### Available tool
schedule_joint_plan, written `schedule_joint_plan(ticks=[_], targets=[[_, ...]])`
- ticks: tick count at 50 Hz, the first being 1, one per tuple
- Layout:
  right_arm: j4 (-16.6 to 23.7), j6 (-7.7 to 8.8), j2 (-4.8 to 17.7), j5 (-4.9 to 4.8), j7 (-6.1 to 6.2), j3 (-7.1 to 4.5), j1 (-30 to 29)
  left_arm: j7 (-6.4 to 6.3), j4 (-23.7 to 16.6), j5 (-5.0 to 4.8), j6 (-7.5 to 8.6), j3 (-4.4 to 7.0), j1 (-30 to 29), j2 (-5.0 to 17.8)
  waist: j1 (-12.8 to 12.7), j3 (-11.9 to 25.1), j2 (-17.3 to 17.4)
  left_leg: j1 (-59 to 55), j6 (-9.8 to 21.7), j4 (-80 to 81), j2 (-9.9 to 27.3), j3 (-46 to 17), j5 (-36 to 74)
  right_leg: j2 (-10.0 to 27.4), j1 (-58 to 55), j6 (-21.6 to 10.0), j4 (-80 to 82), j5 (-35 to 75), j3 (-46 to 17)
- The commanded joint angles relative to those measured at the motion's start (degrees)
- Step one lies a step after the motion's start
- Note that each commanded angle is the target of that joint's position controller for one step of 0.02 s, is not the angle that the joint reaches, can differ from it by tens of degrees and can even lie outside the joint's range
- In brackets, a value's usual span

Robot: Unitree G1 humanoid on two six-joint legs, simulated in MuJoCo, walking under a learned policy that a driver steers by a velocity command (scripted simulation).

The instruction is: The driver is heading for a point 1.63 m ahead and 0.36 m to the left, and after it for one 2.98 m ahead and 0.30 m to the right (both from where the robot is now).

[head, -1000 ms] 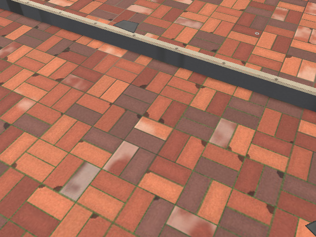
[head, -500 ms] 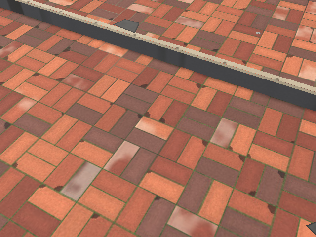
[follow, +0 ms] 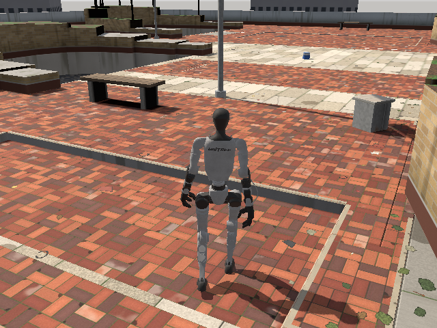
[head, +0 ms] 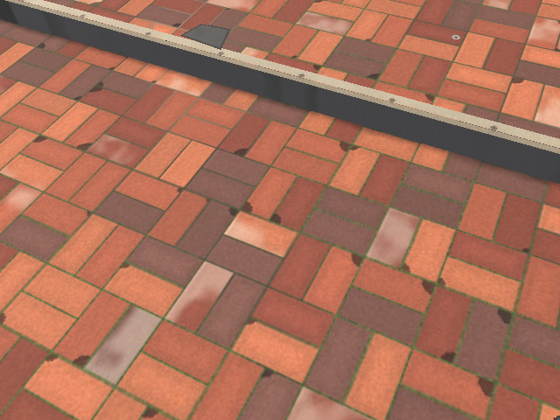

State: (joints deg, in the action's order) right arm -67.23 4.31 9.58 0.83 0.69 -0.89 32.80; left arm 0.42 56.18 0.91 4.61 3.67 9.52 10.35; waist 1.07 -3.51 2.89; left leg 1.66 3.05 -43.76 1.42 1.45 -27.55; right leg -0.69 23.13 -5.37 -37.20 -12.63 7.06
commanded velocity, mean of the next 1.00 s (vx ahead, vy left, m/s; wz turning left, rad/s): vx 0.48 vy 0.00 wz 0.03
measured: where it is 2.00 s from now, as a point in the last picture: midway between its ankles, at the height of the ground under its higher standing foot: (289, 235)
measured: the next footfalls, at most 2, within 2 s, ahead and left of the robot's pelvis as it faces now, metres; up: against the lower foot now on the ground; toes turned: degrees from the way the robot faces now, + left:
left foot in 0.50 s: +0.45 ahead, +0.08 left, +0.00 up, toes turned +4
right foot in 1.06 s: +0.76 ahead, -0.11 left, +0.00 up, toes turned +0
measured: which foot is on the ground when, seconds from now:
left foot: up 0.00-0.48, down 0.50-1.00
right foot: down 0.00-0.52, up 0.54-1.00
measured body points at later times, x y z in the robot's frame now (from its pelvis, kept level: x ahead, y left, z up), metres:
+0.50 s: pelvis +0.27 +0.00 +0.00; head +0.31 +0.01 +0.45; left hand +0.15 +0.22 -0.14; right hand +0.45 -0.21 -0.12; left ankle +0.41 +0.08 -0.72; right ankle +0.07 -0.08 -0.71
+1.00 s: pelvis +0.55 -0.01 +0.02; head +0.58 -0.01 +0.47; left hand +0.74 +0.20 -0.10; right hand +0.44 -0.22 -0.12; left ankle +0.41 +0.08 -0.72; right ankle +0.71 -0.12 -0.69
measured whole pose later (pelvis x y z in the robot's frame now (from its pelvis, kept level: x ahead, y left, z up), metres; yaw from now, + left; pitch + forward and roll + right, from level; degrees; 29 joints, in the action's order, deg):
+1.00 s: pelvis +0.55 -0.01 +0.02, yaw +2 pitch +1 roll +2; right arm -61.9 5.8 8.3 1.2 0.4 -2.0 28.5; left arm 1.7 49.9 1.1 3.1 2.0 0.4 9.8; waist 4.8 -3.6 -1.6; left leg -5.9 3.1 -11.8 -4.0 2.7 -18.5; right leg 3.3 31.8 -3.0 -33.7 -3.4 3.2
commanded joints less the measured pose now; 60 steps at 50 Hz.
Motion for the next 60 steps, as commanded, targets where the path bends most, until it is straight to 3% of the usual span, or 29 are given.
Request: schedule_joint_plan(ticks=[1, 2, 3, 5, 7, 10, 14, 19, 22, 24, 25, 26, 27, 28, 29, 30, 32, 34, 38, 42, 47, 50, 52, 53, 54, 55, 56, 57, 60], targets=[[7.8, 1.0, 2.9, 0.49, -1.29, -0.53, -4.7, -0.38, 4.3, -0.16, -1.5, 2.27, 19.0, 10.0, -4.9, 2.2, -9.5, 35.2, 3.4, -34.1, -0.1, -3.9, 5.0, 22.7, -24.9, -10.1, 29.0, -30.7, -43.0], [8.7, 1.09, 2.9, 0.67, -1.63, -0.55, -7.8, -0.08, 2.8, -0.41, -1.11, 1.37, 13.7, 7.1, -3.6, -2.0, -4.7, 34.8, 3.7, -31.5, 2.1, -3.6, 9.6, 20.8, -18.1, -8.9, 29.8, -24.1, -35.9], [8.7, 1.03, 2.1, 0.48, -1.64, -0.76, -7.7, 0.12, 2.5, -0.32, -0.57, 0.64, 11.3, 5.5, -1.4, -3.7, -3.0, 32.2, 3.5, -27.7, 3.6, -3.4, 11.9, 17.8, -13.9, -7.0, 30.4, -16.0, -29.3], [8.0, -0.22, 1.0, 1.18, -1.84, -0.97, -5.0, -0.23, 3.3, -0.24, 0.42, -0.58, 11.8, 2.8, 1.3, -2.9, -3.9, 27.2, 2.2, -23.3, 4.4, -2.7, 13.3, 13.9, -10.6, -5.0, 30.6, -4.7, -20.3], [8.8, -1.15, 1.6, 1.08, -2.1, -1.42, -6.8, -0.63, 4.4, -0.13, 1.19, -0.85, 15.1, 3.3, 1.6, -3.3, -5.2, 28.8, 1.5, -20.9, 4.2, -1.2, 15.1, 12.7, -11.4, -5.5, 30.9, 2.4, -16.4], [11.7, -1.76, 2.8, 0.95, -2.53, -1.98, -15.5, -0.76, 4.9, -0.14, 1.52, -1.18, 18.7, 3.8, 0.3, -5.0, -5.7, 36.0, 0.3, -15.4, 4.8, 0.4, 19.9, 12.2, -14.9, -5.9, 32.5, 5.8, -13.8], [15.8, -1.52, 2.1, 0.54, -2.81, -1.85, -27.3, -0.82, 5.1, -0.19, 1.82, -1.79, 22.0, 3.2, -2.1, -5.9, -6.1, 38.7, -0.9, -3.0, 3.7, 2.5, 25.4, 11.4, -19.0, -6.0, 31.9, 16.3, -10.5], [18.5, -1.0, 2.0, 0.25, -2.84, -1.71, -34.5, -1.45, 5.9, 0.0, 2.22, -1.73, 24.5, 4.1, -3.4, -5.5, -7.5, 34.6, 1.0, 8.5, 1.1, 4.6, 26.7, 12.3, -25.5, -5.8, 29.2, 28.1, -8.0], [18.2, -0.33, 3.4, 0.35, -2.24, -2.46, -31.4, -1.85, 5.9, 0.45, 2.18, -1.27, 22.6, 5.7, -1.0, -2.9, -8.0, 27.9, 3.9, 11.8, -1.7, 5.6, 21.1, 13.3, -29.9, -4.8, 21.8, 45.4, -6.5], [13.9, 0.44, 5.4, 0.44, -1.32, -3.82, -17.9, -1.91, 5.8, 0.59, 1.64, -0.85, 21.0, 7.0, 4.6, 4.6, -7.5, 12.9, 6.1, 16.1, -5.1, 6.6, 20.4, 11.9, -29.5, -3.3, 5.4, 54.0, -4.8], [11.1, 0.91, 7.9, 1.48, -0.76, -4.85, -8.8, -1.72, 5.3, 0.07, 1.55, -1.07, 20.7, 6.5, 7.9, 9.7, -6.3, -1.0, 7.7, 17.3, -0.7, 2.4, 20.4, 10.0, -20.7, -2.5, -7.2, 42.9, -3.9], [10.5, 0.95, 13.8, 2.87, -0.37, -6.43, -1.1, -1.01, 3.3, -1.99, 1.45, -2.19, 24.2, 1.4, 8.0, 18.3, 3.7, -17.6, 13.5, 19.5, 16.5, -21.2, 12.6, 3.0, -3.1, -0.3, -29.7, 15.3, -0.7], [10.3, 0.08, 14.3, 1.32, -1.3, -6.7, -3.7, -0.69, 3.5, -2.11, 1.35, -1.28, 26.1, 2.8, 5.5, 21.8, 7.0, -20.1, 18.1, 27.9, 23.1, -41.2, 12.9, -3.9, 7.7, -0.2, -42.6, -15.2, -6.7], [11.1, -0.09, 12.0, 0.17, -1.63, -5.98, -10.6, -0.83, 1.9, -1.03, 1.09, -0.7, 20.1, 4.8, 2.8, 13.3, 1.6, -12.5, 15.6, 29.1, 20.4, -33.2, 8.4, 0.8, 12.0, -1.0, -43.4, -10.4, -9.9], [11.7, 0.33, 8.0, -0.11, -1.88, -4.85, -14.7, -0.58, 0.7, -0.45, 1.42, -0.8, 15.6, 4.4, 2.1, 6.8, -1.6, -4.0, 13.7, 31.4, 18.3, -26.1, 10.7, 2.9, 12.1, -1.1, -40.2, -6.1, -9.7], [11.5, 0.75, 5.5, 0.16, -1.84, -4.06, -16.5, -0.42, 0.7, -0.15, 1.27, -0.75, 14.3, 3.3, 0.2, 3.3, -3.0, 2.0, 11.5, 33.3, 15.5, -20.7, 14.3, 4.8, 9.9, -1.1, -36.1, -3.9, -9.5], [9.9, 1.47, 2.8, 0.03, -1.15, -2.93, -15.3, 0.18, 1.2, 1.24, -0.29, -0.8, 15.9, 1.4, -2.6, 1.3, -1.5, 8.2, 9.1, 35.0, 11.8, -13.5, 21.1, 6.3, 5.3, 0.0, -31.0, -2.8, -9.1], [8.7, 2.23, 4.3, -0.11, -0.84, -2.95, -12.1, 0.67, 0.6, 1.41, -1.32, -0.65, 14.9, 1.2, -3.3, 0.8, -0.9, 8.7, 9.3, 35.5, 10.9, -10.4, 27.6, 6.3, 5.9, 0.9, -28.5, -1.8, -7.8], [8.0, 2.33, 5.9, -0.19, -0.85, -2.83, -8.3, 1.2, -3.4, 1.13, -2.18, -0.45, 4.2, 2.7, -1.9, -2.2, 0.0, 6.5, 9.2, 38.1, 9.5, -6.8, 29.0, 7.7, 13.9, 2.9, -19.6, 6.0, -5.8], [7.4, 2.32, 5.8, -0.23, -0.8, -2.36, -4.5, 1.41, -6.6, 0.42, -1.93, -0.99, -5.1, 2.1, 0.5, -3.1, 0.7, 2.9, 8.3, 37.9, 8.4, -3.8, 34.9, 6.4, 14.0, 3.6, -6.6, 12.4, -3.5], [6.3, 2.0, 6.9, 0.19, -0.17, -2.47, -0.6, 1.27, -9.6, 0.22, -1.13, -0.87, -12.2, 3.2, 2.4, -3.6, 1.2, -5.3, 9.2, 33.6, 10.5, -6.6, 41.5, 4.3, 14.2, 2.9, 1.9, 11.5, -3.6], [7.1, 1.76, 8.6, 0.66, 0.25, -3.07, -3.5, 0.88, -9.7, 0.0, -0.08, -0.27, -9.3, 4.7, -0.2, -2.1, 1.7, -6.6, 7.9, 28.1, 11.1, -7.5, 49.6, 2.5, 7.0, 1.5, 6.3, 5.9, -3.9], [7.8, 1.52, 9.3, 0.34, 0.0, -3.36, -6.3, -0.08, -5.4, 0.44, 0.96, 1.04, 4.8, 6.9, -6.4, 5.4, -0.3, -2.7, 5.8, 12.4, 7.4, -5.3, 55.2, -0.1, -11.8, -0.2, 11.9, 6.6, -2.6], [9.4, 1.54, 7.2, -0.41, -0.26, -2.84, -6.7, -0.86, -3.7, 2.02, 1.61, 2.26, 14.3, 10.9, -9.5, 12.8, -4.3, 7.7, 4.8, -2.5, 4.0, -3.6, 40.7, 9.3, -26.9, -2.3, 12.5, 2.6, -11.8], [10.9, 1.09, 0.2, -3.06, -0.29, -1.52, 0.3, -0.72, -4.0, 3.28, 1.42, 3.8, 17.6, 17.4, -6.6, 21.4, -17.6, 28.1, 2.2, -23.4, -5.3, 1.4, 3.4, 26.8, -43.4, -8.7, 16.7, -2.2, -36.9], [10.6, 0.57, 6.2, -1.53, 0.0, -2.97, -2.1, -0.41, -5.1, 1.85, 0.36, 3.21, 13.4, 13.8, -5.6, 20.4, -11.2, 32.4, 3.2, -29.9, -3.2, -4.5, -0.2, 26.2, -38.2, -8.4, 21.3, -7.2, -43.2], [11.7, 0.27, 6.7, -1.07, -0.2, -3.41, -6.5, -0.32, -6.1, 1.36, 0.35, 1.97, 7.2, 9.6, -3.4, 11.6, -7.0, 33.7, 3.4, -29.9, -0.2, -5.1, 4.9, 24.2, -29.6, -6.5, 22.6, -8.7, -34.1], [12.3, 0.2, 5.5, -0.85, -0.59, -3.26, -9.2, -0.19, -6.3, 1.14, 0.71, 1.22, 4.4, 6.8, -2.7, 6.8, -4.7, 32.6, 3.3, -27.5, 1.8, -4.9, 8.5, 21.7, -22.6, -5.2, 24.7, -4.6, -26.8], [12.7, -1.87, 3.5, 0.87, -1.87, -3.61, -9.6, -0.95, -4.3, 0.54, 1.7, 0.35, 5.9, 4.1, 0.0, 3.2, -7.7, 28.9, 2.5, -23.8, 3.9, -4.0, 11.6, 17.2, -14.8, -2.3, 27.4, 4.7, -14.6]])
Keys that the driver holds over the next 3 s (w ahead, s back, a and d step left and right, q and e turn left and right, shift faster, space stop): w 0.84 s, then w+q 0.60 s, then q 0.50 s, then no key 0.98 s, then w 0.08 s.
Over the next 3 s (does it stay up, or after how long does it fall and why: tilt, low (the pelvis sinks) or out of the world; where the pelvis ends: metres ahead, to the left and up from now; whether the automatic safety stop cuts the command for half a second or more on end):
stays up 0.93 0.01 0.03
